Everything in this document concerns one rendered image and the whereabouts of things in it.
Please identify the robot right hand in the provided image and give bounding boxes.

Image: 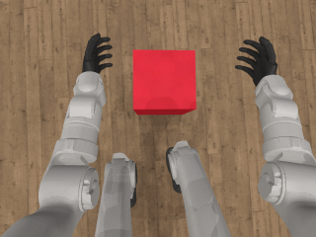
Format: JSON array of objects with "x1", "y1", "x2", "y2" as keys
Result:
[{"x1": 235, "y1": 37, "x2": 277, "y2": 87}]

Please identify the robot foot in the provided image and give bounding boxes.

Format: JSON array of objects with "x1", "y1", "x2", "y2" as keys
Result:
[
  {"x1": 166, "y1": 147, "x2": 182, "y2": 194},
  {"x1": 130, "y1": 161, "x2": 137, "y2": 207}
]

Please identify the carton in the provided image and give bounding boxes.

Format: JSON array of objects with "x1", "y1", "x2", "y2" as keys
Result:
[{"x1": 132, "y1": 49, "x2": 197, "y2": 116}]

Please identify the robot right forearm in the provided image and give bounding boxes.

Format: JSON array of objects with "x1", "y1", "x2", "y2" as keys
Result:
[{"x1": 255, "y1": 74, "x2": 316, "y2": 167}]

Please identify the left robot upper arm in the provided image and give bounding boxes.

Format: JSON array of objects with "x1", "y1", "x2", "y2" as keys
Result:
[{"x1": 1, "y1": 165, "x2": 100, "y2": 237}]

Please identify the robot left hand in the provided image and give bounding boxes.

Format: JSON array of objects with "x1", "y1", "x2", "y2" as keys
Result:
[{"x1": 82, "y1": 33, "x2": 113, "y2": 74}]

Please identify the left robot foot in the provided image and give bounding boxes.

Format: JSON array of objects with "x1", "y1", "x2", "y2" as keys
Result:
[{"x1": 130, "y1": 161, "x2": 137, "y2": 207}]

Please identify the right robot upper arm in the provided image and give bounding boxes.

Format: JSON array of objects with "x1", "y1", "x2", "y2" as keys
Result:
[{"x1": 258, "y1": 160, "x2": 316, "y2": 237}]

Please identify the right robot foot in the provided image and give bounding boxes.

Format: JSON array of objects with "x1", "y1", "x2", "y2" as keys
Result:
[{"x1": 166, "y1": 147, "x2": 182, "y2": 194}]

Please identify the robot left forearm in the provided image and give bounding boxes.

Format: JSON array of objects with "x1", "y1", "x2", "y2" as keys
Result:
[{"x1": 39, "y1": 71, "x2": 107, "y2": 204}]

